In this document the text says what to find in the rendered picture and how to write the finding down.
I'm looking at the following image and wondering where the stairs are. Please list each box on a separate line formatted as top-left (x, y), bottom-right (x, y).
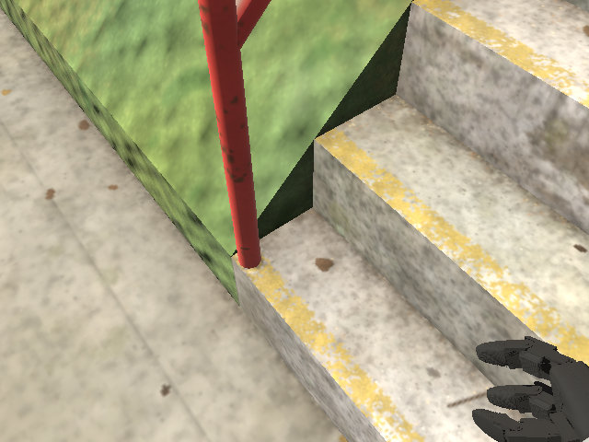
top-left (231, 0), bottom-right (589, 442)

